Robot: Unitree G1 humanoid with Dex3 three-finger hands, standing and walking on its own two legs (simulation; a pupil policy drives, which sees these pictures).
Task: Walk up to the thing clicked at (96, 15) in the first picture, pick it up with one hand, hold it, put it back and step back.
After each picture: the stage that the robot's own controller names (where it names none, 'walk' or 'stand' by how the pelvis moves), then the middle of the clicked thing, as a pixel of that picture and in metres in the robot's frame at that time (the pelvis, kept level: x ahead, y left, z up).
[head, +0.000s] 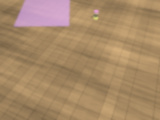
stand; (95, 14) +2.04 -0.14 -0.72
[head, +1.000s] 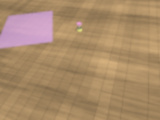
walk; (79, 26) +1.88 +0.23 -0.70
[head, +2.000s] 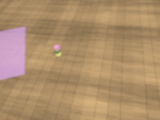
walk; (57, 50) +1.25 +0.45 -0.72
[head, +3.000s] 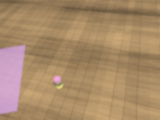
walk; (58, 82) +0.85 +0.35 -0.72
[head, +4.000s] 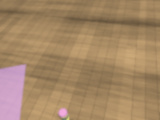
walk; (64, 115) +0.53 +0.26 -0.72
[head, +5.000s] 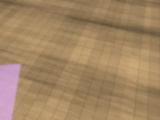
stand; out of the picture +0.41 +0.19 -0.70
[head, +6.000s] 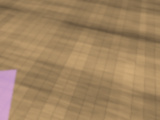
stand; out of the picture +0.38 +0.19 -0.72
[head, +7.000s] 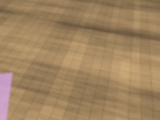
stand; out of the picture +0.37 +0.21 -0.72
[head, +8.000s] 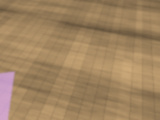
stand; out of the picture +0.38 +0.20 -0.73
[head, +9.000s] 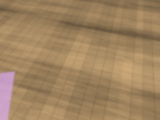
stand; out of the picture +0.37 +0.20 -0.73
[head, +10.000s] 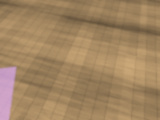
go down; out of the picture +0.37 +0.19 -0.72
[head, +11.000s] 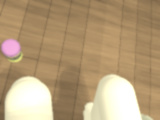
go down; (12, 51) +0.45 +0.24 -0.29
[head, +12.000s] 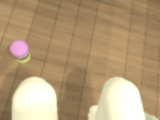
close in; (21, 52) +0.45 +0.24 -0.29
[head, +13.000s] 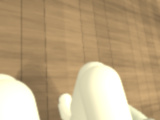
close in; out of the picture +0.44 +0.27 -0.22
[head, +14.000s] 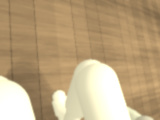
close; out of the picture +0.43 +0.29 -0.22
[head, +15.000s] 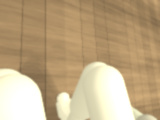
lift; out of the picture +0.40 +0.26 -0.22
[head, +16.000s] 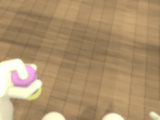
lift; (27, 83) +0.33 +0.19 -0.01
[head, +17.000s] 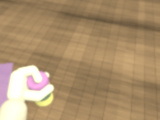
hold; (40, 89) +0.33 +0.16 +0.02
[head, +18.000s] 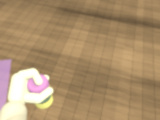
hold; (40, 92) +0.32 +0.17 -0.01
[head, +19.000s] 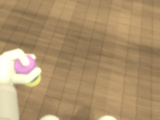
crouch; (28, 71) +0.39 +0.19 -0.07
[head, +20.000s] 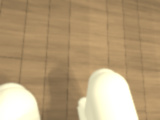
lower; out of the picture +0.48 +0.29 -0.14
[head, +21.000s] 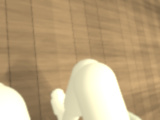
lower; out of the picture +0.43 +0.30 -0.23
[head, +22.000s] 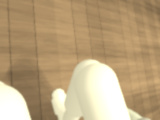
lower; out of the picture +0.43 +0.30 -0.23
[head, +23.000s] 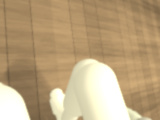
lower; out of the picture +0.44 +0.30 -0.23
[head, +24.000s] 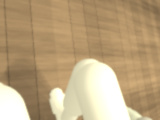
lower; out of the picture +0.44 +0.30 -0.23
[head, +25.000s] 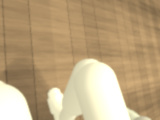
open; out of the picture +0.44 +0.28 -0.24
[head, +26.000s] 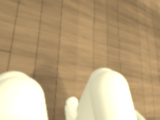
stand; out of the picture +0.44 +0.26 -0.25
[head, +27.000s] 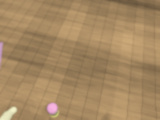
stand; (53, 110) +0.41 +0.18 -0.60
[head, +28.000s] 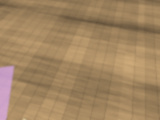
stand; out of the picture +0.40 +0.18 -0.66
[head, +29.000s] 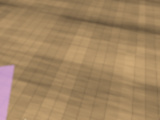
stand; out of the picture +0.40 +0.18 -0.66
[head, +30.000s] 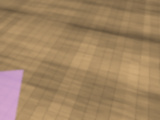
stand; out of the picture +0.41 +0.17 -0.72
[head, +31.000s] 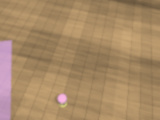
walk; (62, 100) +0.47 +0.12 -0.71
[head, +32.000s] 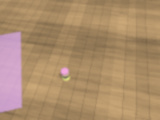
walk; (65, 74) +0.75 +0.21 -0.69
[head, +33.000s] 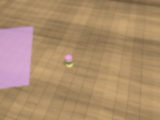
stand; (68, 61) +1.03 +0.22 -0.70
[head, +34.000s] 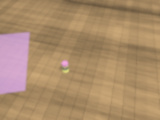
stand; (65, 66) +1.03 +0.21 -0.72
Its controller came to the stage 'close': yes
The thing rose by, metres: 0.70
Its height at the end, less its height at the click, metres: +0.00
